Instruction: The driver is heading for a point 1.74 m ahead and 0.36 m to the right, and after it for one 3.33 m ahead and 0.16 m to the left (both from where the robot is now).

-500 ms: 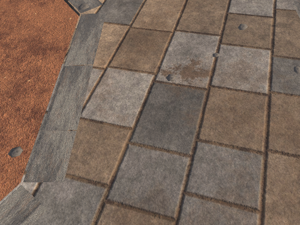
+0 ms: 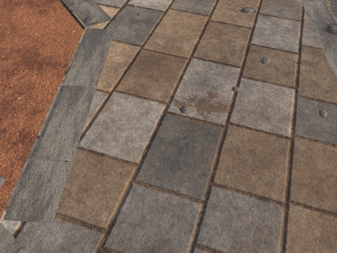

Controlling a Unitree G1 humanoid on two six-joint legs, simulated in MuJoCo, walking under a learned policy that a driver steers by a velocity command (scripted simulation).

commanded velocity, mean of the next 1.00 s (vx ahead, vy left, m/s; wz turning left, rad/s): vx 0.47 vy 0.00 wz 0.01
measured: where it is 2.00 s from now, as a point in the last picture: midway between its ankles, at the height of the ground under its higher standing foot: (178, 145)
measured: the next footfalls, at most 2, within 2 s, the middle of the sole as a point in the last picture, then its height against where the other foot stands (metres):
right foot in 0.16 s outside the picture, level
left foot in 0.70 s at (160, 246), level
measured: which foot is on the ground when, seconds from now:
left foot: down 0.00-0.18, up 0.20-0.68, down 0.70-1.00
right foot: up 0.00-0.14, down 0.16-0.72, up 0.74-1.00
